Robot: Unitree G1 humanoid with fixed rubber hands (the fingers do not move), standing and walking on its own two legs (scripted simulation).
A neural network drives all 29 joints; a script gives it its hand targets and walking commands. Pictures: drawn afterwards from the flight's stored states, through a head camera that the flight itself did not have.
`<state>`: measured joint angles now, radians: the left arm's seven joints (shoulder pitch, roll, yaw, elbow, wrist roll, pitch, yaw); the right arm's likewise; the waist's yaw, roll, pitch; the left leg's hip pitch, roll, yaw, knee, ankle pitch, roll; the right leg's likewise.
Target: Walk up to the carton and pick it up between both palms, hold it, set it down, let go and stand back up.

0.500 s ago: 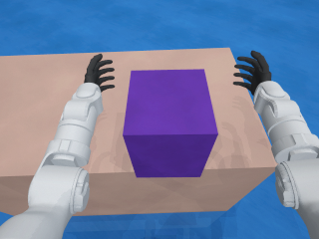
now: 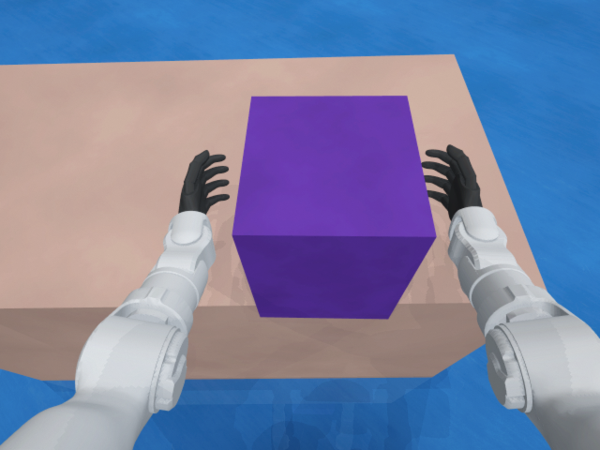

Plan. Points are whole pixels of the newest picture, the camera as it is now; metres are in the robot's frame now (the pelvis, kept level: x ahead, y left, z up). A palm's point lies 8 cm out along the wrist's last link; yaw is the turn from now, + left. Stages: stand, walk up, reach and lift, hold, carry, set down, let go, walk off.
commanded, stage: reach and lift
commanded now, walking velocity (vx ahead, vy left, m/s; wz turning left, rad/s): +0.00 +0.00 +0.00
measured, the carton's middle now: (326, 217) +0.43 +0.01 +0.02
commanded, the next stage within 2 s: none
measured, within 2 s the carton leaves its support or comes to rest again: leaves its support in 1.94 s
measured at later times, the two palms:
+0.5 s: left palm (226, 211) +0.43 +0.15 +0.03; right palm (456, 209) +0.45 -0.17 +0.03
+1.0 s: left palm (227, 229) +0.41 +0.15 +0.02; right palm (436, 234) +0.42 -0.14 +0.02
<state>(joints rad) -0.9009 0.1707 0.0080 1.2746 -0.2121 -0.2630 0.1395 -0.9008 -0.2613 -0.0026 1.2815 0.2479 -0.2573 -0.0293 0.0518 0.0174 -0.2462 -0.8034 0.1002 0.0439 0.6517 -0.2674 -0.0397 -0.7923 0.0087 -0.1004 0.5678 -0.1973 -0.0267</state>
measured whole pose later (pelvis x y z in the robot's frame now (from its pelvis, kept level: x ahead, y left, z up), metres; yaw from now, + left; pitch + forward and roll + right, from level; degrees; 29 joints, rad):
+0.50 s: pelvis -0.02 +0.00 -0.02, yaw -1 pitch +27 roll +0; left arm -1.00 0.12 0.04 1.33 -0.22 -0.31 0.15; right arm -0.99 -0.25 0.02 1.26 0.25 -0.25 -0.05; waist 0.05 0.03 -0.26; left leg -0.95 0.09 0.07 0.76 -0.28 -0.03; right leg -0.97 -0.01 -0.07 0.72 -0.23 -0.03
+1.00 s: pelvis -0.01 +0.00 +0.01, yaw +0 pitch +21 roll -1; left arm -0.87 -0.01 0.43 1.30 0.20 -0.43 0.15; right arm -0.84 -0.03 -0.61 1.21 -0.42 -0.41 -0.04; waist 0.04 0.04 -0.14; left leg -0.70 0.07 0.07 0.54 -0.21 -0.02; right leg -0.70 -0.01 -0.08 0.49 -0.15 -0.02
